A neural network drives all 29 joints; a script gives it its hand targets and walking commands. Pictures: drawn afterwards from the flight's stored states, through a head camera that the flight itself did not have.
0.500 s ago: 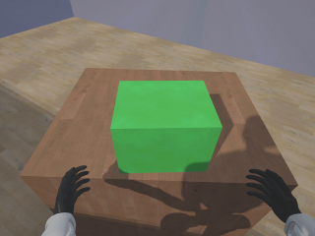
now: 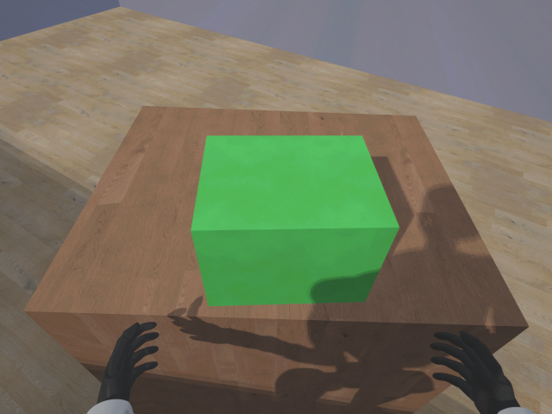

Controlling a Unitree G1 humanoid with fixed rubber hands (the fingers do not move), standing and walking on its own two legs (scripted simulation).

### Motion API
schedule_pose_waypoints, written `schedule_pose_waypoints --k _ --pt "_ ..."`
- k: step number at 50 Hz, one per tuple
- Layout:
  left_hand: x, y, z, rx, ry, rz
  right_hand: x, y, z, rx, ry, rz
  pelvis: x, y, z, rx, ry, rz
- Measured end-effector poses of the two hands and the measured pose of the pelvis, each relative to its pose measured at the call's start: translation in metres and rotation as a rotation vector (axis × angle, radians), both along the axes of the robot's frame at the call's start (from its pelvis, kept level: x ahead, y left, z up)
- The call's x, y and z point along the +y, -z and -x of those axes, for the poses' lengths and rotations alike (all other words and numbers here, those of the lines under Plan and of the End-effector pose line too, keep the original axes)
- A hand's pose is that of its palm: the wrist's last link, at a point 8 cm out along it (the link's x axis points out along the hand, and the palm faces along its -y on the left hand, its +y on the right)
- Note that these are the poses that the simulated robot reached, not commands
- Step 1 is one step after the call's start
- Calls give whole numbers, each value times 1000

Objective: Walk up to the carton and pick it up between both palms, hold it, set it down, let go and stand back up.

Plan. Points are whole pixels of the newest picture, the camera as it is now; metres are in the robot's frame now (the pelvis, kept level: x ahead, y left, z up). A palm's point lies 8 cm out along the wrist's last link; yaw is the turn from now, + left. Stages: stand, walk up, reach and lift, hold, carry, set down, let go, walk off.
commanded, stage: set down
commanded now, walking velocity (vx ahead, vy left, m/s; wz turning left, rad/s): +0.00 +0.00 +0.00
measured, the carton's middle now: (286, 219) +0.43 +0.02 +0.04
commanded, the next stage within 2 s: let go in 0.74 s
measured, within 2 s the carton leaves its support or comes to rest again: neither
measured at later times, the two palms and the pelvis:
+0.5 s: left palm (122, 406) +0.15 +0.24 -0.06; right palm out of the picture +0.15 -0.22 -0.05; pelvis +0.01 +0.00 +0.00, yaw +0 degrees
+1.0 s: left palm (113, 413) +0.15 +0.26 -0.08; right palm out of the picture +0.15 -0.21 -0.07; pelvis +0.01 +0.02 +0.00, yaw +0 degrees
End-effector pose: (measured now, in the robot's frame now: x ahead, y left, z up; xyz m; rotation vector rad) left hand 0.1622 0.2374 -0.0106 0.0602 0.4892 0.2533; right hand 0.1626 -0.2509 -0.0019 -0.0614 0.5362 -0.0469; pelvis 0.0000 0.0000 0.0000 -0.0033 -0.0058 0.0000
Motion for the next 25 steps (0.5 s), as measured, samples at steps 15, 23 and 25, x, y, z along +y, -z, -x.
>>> schedule_pose_waypoints --k 15,23,25 --pt "-3 39 25 171 19 22 11 27 17 84 31 26 -1 0 2 -3 0 -1" --pt "5 43 8 181 35 3 26 43 14 147 34 35 3 0 -8 10 0 4" --pt "7 48 8 209 32 7 26 49 15 177 43 39 4 0 -11 15 0 5"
